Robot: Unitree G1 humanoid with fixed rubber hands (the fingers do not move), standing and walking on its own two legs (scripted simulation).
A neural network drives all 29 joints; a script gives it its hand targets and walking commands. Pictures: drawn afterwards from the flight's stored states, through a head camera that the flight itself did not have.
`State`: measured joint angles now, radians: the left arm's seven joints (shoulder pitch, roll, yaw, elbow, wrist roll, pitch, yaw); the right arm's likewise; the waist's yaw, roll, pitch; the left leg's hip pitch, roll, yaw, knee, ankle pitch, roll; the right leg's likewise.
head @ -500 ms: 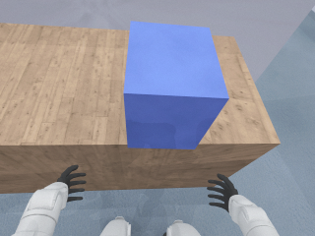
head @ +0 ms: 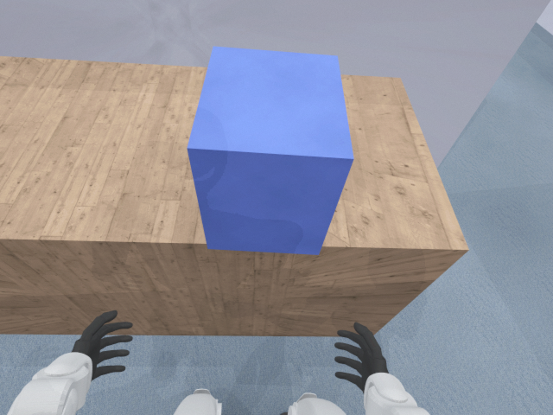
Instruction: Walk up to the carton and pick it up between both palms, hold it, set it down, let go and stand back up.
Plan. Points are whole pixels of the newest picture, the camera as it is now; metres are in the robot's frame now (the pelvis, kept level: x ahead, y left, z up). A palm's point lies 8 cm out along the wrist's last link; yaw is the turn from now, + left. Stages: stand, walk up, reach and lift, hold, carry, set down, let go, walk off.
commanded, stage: reach and lift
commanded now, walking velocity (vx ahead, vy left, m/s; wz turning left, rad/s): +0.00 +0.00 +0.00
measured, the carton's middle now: (269, 157) +0.53 +0.03 +0.04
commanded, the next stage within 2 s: none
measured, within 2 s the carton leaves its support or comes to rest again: neither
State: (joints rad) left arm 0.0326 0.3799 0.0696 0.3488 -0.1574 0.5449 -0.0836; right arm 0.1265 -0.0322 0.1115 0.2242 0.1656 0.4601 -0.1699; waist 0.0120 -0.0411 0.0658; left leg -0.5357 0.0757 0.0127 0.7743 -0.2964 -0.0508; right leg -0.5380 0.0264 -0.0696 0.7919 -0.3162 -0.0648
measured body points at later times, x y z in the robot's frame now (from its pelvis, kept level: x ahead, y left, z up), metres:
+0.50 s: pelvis +0.02 +0.02 +0.02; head +0.03 +0.03 +0.47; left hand +0.21 +0.27 -0.06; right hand +0.22 -0.15 -0.05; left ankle +0.06 +0.16 -0.70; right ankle +0.06 -0.08 -0.70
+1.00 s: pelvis +0.07 +0.04 +0.04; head +0.07 +0.05 +0.49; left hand +0.25 +0.26 -0.03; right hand +0.26 -0.16 -0.02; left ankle +0.06 +0.16 -0.70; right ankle +0.06 -0.08 -0.70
